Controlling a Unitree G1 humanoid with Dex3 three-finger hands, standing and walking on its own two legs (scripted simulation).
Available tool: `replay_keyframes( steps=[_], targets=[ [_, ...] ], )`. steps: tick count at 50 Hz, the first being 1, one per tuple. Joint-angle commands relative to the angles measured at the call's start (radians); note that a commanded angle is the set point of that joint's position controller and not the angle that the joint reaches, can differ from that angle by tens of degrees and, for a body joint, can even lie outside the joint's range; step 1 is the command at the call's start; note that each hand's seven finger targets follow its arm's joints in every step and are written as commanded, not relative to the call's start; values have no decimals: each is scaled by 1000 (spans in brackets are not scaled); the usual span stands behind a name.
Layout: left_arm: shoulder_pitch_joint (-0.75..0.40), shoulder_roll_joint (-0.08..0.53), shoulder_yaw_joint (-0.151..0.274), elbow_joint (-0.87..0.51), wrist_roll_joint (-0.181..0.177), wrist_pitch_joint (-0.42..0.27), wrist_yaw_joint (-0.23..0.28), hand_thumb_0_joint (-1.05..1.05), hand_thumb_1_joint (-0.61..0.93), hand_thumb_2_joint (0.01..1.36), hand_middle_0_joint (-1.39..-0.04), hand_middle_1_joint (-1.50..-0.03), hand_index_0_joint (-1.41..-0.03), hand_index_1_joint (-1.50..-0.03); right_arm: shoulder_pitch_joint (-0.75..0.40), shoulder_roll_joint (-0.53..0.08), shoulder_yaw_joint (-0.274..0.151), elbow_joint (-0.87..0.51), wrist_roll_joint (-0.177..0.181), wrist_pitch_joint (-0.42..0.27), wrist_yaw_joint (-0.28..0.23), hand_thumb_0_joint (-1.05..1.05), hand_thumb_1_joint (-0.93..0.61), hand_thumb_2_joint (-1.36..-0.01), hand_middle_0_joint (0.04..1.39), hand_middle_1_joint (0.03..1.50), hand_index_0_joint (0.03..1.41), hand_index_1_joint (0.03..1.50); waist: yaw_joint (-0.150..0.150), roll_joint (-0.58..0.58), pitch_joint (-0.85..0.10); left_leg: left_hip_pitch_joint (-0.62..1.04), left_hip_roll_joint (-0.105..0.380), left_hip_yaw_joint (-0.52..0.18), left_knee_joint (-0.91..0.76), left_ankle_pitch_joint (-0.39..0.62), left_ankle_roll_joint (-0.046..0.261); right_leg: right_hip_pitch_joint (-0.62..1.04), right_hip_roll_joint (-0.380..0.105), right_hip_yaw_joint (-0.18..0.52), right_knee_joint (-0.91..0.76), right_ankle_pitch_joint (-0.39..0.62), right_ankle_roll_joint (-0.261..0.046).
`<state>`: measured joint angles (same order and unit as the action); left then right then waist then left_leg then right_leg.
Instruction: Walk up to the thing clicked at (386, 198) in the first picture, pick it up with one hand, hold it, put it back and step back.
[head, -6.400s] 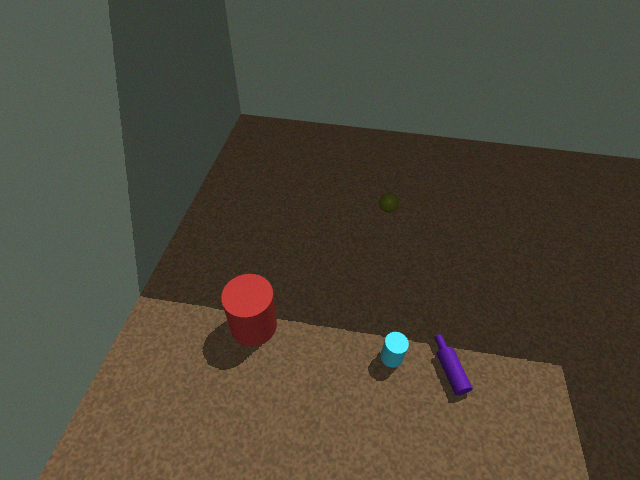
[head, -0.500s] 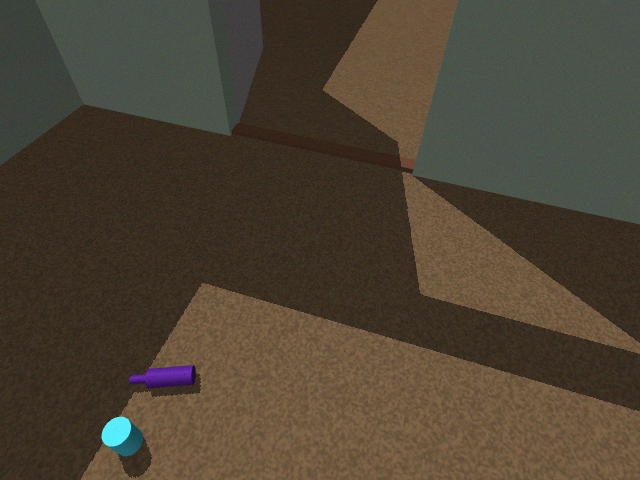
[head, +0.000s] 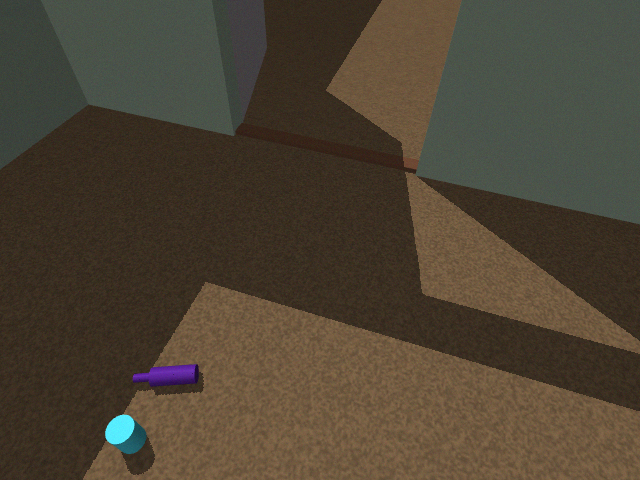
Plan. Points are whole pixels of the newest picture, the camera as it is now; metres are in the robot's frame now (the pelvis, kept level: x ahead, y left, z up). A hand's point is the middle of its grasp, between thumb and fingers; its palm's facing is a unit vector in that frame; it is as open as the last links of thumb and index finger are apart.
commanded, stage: walk up
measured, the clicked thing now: out of the picture +0.51 +1.22 -0.74
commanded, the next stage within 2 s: none
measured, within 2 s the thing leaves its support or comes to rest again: neither
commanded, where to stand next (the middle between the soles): +1.21 -0.06 m, yaw -1 degrees
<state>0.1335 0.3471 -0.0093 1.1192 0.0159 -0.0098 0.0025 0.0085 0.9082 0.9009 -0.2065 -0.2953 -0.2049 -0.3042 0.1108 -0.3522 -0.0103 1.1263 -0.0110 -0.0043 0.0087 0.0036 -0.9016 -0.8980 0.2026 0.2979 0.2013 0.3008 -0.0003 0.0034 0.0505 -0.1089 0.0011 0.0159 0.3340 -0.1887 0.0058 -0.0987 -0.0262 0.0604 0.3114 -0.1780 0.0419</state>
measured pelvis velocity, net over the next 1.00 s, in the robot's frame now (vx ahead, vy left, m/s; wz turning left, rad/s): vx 0.36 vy -0.03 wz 0.00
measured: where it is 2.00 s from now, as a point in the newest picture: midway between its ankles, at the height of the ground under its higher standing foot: (333, 300)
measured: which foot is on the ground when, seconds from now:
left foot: down 0.00-0.32, up 0.34-0.76, down 0.78-1.00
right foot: down 0.00-0.04, up 0.06-0.28, down 0.30-0.82, up 0.84-1.00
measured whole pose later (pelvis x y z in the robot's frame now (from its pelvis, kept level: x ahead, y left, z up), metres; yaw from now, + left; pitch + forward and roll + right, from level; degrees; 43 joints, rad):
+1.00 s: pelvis +0.36 -0.03 -0.01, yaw +0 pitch -2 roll +0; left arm 0.23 0.44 0.04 0.93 -0.01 -0.06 -0.05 0.01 0.91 0.90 -0.21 -0.30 -0.20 -0.30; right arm 0.29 -0.38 -0.06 0.89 -0.01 -0.09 0.05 0.00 -0.90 -0.90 0.20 0.30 0.20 0.30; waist -0.03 -0.05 0.07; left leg -0.18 0.04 0.09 0.49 -0.27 0.01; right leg -0.45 -0.03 0.05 1.08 -0.34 -0.03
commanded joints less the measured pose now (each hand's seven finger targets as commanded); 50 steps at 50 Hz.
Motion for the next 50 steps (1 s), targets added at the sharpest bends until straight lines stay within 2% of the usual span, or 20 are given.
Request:
replay_keyframes(
  steps=[1, 3, 5, 11, 14, 15, 16, 17, 18, 21, 23, 28, 36, 39, 40, 41, 42, 43, 45, 50],
  targets=[
    [-35, 304, 109, -123, 25, -32, -34, 0, 900, 900, -200, -300, -200, -300, 74, -337, -125, -94, -21, -47, 25, 0, -900, -900, 200, 300, 200, 300, -37, 46, -108, 82, 155, -185, -45, -616, 119, -223, -17, 21, 160, -476, -93],
    [-128, 274, 112, -175, 31, -24, -51, 0, 900, 900, -200, -300, -200, -300, 122, -376, -154, -103, -23, -50, 29, 0, -900, -900, 200, 300, 200, 300, -86, 181, 39, 114, 371, -427, -245, -728, 220, -535, 12, -64, 484, -346, -58],
    [-160, 272, 112, -196, 27, -39, -58, 0, 900, 900, -200, -300, -200, -300, 119, -362, -156, -125, -26, -65, 29, 0, -900, -900, 200, 300, 200, 300, -76, 85, 119, 78, 428, -473, -261, -549, 256, -582, -60, 32, 503, -286, -59],
    [11, 261, 127, -176, 13, -43, -97, 0, 900, 900, -200, -300, -200, -300, -21, -329, -154, -207, -33, -65, 45, 0, -900, -900, 200, 300, 200, 300, 13, 210, -4, -66, 229, -128, -167, -410, 160, -218, -38, -97, 303, -145, -41],
    [238, 288, 155, -94, 10, -48, -78, 0, 900, 900, -200, -300, -200, -300, -89, -280, -140, -236, -33, -48, 45, 0, -900, -900, 200, 300, 200, 300, 139, 83, -40, -397, 157, -19, 111, -519, 109, 216, -9, -134, 223, -23, -53],
    [371, 339, 180, -57, 11, -57, -61, 0, 900, 900, -200, -300, -200, -300, -63, -219, -117, -237, -45, -44, 41, 0, -900, -900, 200, 300, 200, 300, 200, -120, -99, -545, 78, 36, 392, -548, 85, 388, -15, -89, 204, -144, -57],
    [449, 410, 200, -62, 27, -61, -47, 0, 900, 900, -200, -300, -200, -300, -44, -159, -91, -258, -37, -43, 43, 0, -900, -900, 200, 300, 200, 300, 233, -364, -66, -694, -76, 34, 721, -537, 61, 348, -178, 207, -6, -521, -89],
    [308, 439, 194, -130, 34, -69, -38, 0, 900, 900, -200, -300, -200, -300, 8, -186, -96, -261, -12, -33, 42, 0, -900, -900, 200, 300, 200, 300, 156, -270, -8, -672, -79, -123, 862, -393, 26, 141, -379, 571, -229, -826, -131],
    [148, 455, 181, -186, 18, -67, -39, 0, 900, 900, -200, -300, -200, -300, 35, -272, -119, -247, -11, -28, 41, 0, -900, -900, 200, 300, 200, 300, 89, -190, 83, -589, -8, -179, 847, -310, 23, -60, -419, 640, -310, -928, -172],
    [6, 367, 155, -226, 3, -88, -38, 0, 900, 900, -200, -300, -200, -300, 140, -313, -128, -171, 9, -38, 55, 0, -900, -900, 200, 300, 200, 300, -18, -166, 127, -470, 70, -184, 785, -138, 18, -176, -263, 319, -260, -613, -152],
    [18, 338, 147, -222, -9, -94, -37, 0, 900, 900, -200, -300, -200, -300, 218, -290, -123, -147, 10, -32, 65, 0, -900, -900, 200, 300, 200, 300, -30, -164, 84, -409, 52, -155, 735, -57, 8, -187, -215, 161, -226, -486, -148],
    [76, 340, 156, -236, -3, -109, -26, 0, 900, 900, -200, -300, -200, -300, 114, -284, -130, -213, -8, -29, 88, 0, -900, -900, 200, 300, 200, 300, 6, -84, 93, -511, 56, -129, 578, 16, -37, -107, -240, 101, -250, -466, -196],
    [103, 356, 162, -246, 8, -96, -40, 0, 900, 900, -200, -300, -200, -300, 24, -245, -124, -281, -19, -53, 96, 0, -900, -900, 200, 300, 200, 300, 34, -77, 31, -311, 112, 27, 245, 17, 5, 14, -245, -47, -79, -126, -213],
    [142, 307, 133, -247, -1, -84, -41, 0, 900, 900, -200, -300, -200, -300, 203, -281, -149, -226, -28, -70, 70, 0, -900, -900, 200, 300, 200, 300, -50, 64, -68, 14, 19, 92, 155, -8, 47, -74, -158, -154, 314, 204, -174],
    [181, 246, 113, -255, -5, -75, -38, 0, 900, 900, -200, -300, -200, -300, 377, -344, -173, -191, -41, -78, 53, 0, -900, -900, 200, 300, 200, 300, -120, 215, -179, 220, 119, -71, 106, -180, 109, -220, -83, -196, 634, 131, -134],
    [221, 155, 92, -277, -18, -73, -44, 0, 900, 900, -200, -300, -200, -300, 384, -435, -192, -223, -38, -88, 37, 0, -900, -900, 200, 300, 200, 300, -95, 414, -195, 377, 375, -571, 9, -275, 190, -532, 90, -141, 851, -366, -75],
    [152, 289, 119, -272, -14, -70, -29, 0, 900, 900, -200, -300, -200, -300, 364, -451, -195, -235, 3, -89, 38, 0, -900, -900, 200, 300, 200, 300, -121, 251, -191, 346, 434, -743, -77, -275, 291, -574, 60, -9, 902, -389, -103],
    [82, 315, 110, -275, -12, -76, -24, 0, 900, 900, -200, -300, -200, -300, 333, -429, -190, -235, 10, -86, 34, 0, -900, -900, 200, 300, 200, 300, -115, 165, -109, 271, 436, -676, -74, -184, 295, -611, 15, 36, 934, -344, -104],
    [95, 278, 101, -261, -34, -85, -32, 0, 900, 900, -200, -300, -200, -300, 254, -349, -144, -266, 7, -92, 19, 0, -900, -900, 200, 300, 200, 300, -62, 70, -60, 164, 323, -299, 3, 255, 203, -536, -20, 87, 870, -195, -99],
    [120, 241, 98, -266, -30, -59, -66, 0, 900, 900, -200, -300, -200, -300, 186, -315, -124, -310, 12, -107, 20, 0, -900, -900, 200, 300, 200, 300, -12, 124, 29, -9, 293, -93, -71, 232, 219, -450, -69, -7, 624, -99, -44]
  ],
)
